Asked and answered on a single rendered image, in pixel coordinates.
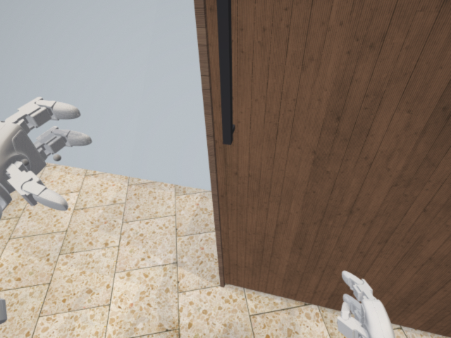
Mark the right robot hand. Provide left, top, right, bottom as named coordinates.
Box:
left=337, top=270, right=395, bottom=338

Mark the left robot hand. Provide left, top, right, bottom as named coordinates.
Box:
left=0, top=97, right=92, bottom=211

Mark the handle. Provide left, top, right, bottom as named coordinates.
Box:
left=217, top=0, right=235, bottom=145

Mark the wardrobe door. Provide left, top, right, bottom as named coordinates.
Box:
left=206, top=0, right=451, bottom=337

